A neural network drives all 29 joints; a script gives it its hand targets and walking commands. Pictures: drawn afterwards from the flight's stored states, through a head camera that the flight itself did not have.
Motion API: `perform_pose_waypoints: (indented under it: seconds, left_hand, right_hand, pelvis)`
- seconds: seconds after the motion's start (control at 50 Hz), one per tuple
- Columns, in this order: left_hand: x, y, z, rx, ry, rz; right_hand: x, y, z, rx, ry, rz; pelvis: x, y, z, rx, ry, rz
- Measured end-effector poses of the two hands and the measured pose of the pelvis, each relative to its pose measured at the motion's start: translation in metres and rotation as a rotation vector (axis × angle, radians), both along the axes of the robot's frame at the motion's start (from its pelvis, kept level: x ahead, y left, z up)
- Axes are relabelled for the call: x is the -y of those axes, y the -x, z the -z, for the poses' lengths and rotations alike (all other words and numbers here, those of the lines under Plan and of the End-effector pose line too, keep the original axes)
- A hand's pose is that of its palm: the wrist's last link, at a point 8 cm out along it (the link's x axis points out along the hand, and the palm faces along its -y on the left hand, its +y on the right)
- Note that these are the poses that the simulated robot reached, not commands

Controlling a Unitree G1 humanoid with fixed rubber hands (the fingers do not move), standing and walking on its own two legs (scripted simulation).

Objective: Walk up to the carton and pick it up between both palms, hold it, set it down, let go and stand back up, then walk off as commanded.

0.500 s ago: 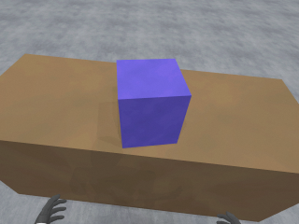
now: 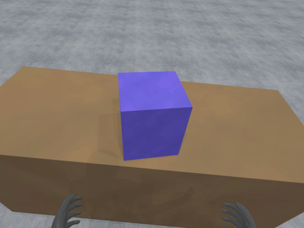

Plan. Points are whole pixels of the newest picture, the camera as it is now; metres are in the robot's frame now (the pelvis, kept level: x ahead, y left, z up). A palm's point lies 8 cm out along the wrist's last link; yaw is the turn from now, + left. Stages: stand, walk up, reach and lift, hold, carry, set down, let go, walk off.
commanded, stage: reach and lift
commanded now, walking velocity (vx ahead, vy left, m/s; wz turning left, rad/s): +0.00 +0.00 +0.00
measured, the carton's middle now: (149, 115) +0.51 +0.05 +0.00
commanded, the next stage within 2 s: none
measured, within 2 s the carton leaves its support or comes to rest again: neither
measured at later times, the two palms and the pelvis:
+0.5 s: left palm (74, 208) +0.18 +0.21 -0.02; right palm (246, 222) +0.19 -0.22 -0.02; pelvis +0.03 +0.00 +0.00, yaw +0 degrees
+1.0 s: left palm (79, 181) +0.23 +0.21 +0.02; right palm (241, 191) +0.25 -0.21 +0.02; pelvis +0.02 +0.00 +0.00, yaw -1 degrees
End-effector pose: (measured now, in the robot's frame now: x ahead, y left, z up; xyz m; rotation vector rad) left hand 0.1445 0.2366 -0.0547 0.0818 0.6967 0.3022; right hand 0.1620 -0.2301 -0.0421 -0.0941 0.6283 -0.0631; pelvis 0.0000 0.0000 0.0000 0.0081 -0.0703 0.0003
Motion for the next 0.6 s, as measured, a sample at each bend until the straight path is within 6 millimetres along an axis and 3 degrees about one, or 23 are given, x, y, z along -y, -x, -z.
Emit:
perform_pose_waypoints:
  seconds: [0.34, 0.6]
  left_hand:
    - [0.025, -0.035, -0.027, 0.220, 0.031, 0.027]
    - [0.028, -0.038, -0.039, 0.324, 0.037, 0.006]
  right_hand:
    - [-0.008, -0.022, -0.016, 0.174, -0.070, -0.035]
    - [-0.015, -0.032, -0.026, 0.238, -0.101, -0.074]
  pelvis:
    - [-0.006, -0.025, -0.002, -0.031, 0.010, 0.009]
    - [-0.003, -0.029, -0.001, -0.032, 0.014, -0.001]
